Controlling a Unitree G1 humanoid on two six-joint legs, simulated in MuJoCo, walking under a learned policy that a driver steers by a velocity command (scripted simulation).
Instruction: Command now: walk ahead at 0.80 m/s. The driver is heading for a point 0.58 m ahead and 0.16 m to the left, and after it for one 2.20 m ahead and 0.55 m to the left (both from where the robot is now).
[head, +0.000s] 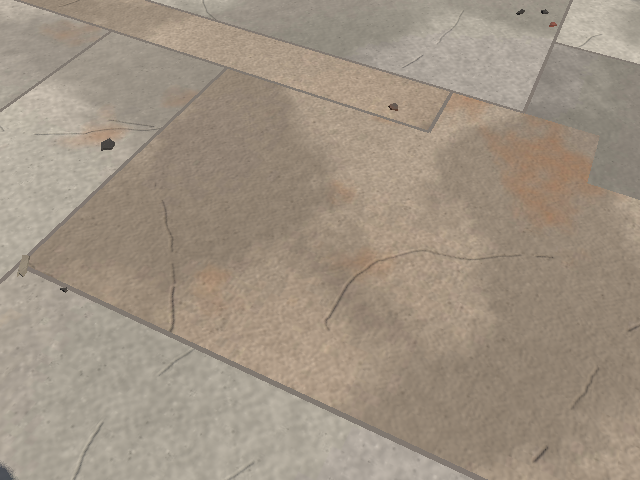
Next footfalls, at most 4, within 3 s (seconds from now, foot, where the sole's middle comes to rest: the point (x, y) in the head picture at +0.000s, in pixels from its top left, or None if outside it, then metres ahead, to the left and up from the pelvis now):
0.46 right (371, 435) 0.59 -0.10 -0.75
0.90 left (263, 328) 0.85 0.14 -0.75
1.46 right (313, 274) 1.02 0.03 -0.75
1.84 left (252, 336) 0.83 0.17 -0.75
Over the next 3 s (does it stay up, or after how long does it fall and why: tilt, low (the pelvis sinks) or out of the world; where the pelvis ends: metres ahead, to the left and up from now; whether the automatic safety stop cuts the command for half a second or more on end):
stays up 1.18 0.08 0.02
